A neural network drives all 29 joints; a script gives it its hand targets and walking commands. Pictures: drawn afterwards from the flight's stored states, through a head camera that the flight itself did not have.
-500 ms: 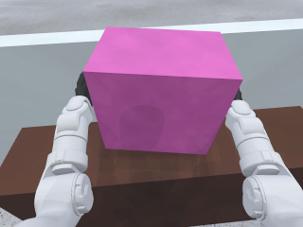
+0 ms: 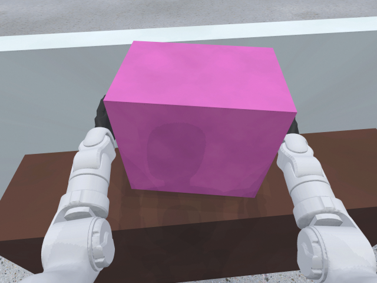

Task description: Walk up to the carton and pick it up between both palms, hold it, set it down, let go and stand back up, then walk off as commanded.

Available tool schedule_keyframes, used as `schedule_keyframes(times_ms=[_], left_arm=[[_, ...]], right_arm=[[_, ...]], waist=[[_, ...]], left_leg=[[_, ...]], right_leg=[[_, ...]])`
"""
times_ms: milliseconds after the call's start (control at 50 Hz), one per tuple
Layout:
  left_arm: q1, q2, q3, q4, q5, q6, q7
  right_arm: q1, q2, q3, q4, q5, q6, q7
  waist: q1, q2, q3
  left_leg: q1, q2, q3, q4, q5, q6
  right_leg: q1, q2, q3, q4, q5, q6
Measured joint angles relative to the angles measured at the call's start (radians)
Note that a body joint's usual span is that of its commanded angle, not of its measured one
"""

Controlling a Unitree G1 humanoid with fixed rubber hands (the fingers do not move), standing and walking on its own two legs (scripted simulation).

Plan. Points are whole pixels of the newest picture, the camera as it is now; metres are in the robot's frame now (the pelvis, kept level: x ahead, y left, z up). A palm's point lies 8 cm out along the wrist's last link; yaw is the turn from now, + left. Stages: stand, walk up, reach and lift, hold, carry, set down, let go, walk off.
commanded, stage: set down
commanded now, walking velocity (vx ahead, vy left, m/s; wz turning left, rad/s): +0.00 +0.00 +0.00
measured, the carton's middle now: (197, 123) +0.45 +0.00 +0.13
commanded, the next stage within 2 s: none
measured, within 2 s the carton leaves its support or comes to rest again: neither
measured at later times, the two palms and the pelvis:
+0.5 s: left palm (108, 131) +0.43 +0.20 +0.12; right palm (280, 134) +0.42 -0.19 +0.11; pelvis +0.02 +0.00 +0.00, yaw +0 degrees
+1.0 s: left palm (107, 135) +0.44 +0.22 +0.10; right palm (271, 137) +0.43 -0.18 +0.09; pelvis +0.03 +0.00 +0.00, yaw +1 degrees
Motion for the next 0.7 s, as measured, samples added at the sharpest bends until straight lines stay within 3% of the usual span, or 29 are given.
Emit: schedule_keyframes(times_ms=[700], left_arm=[[0.0,0.025,-0.016,0.19,0.0,-0.198,-0.028]], right_arm=[[0.009,0.054,-0.079,0.068,-0.108,-0.103,0.007]], waist=[[0.0,-0.001,0.001]], left_leg=[[-0.003,-0.005,-0.007,0.0,-0.031,0.0]], right_leg=[[0.0,-0.005,-0.006,0.0,-0.033,0.005]])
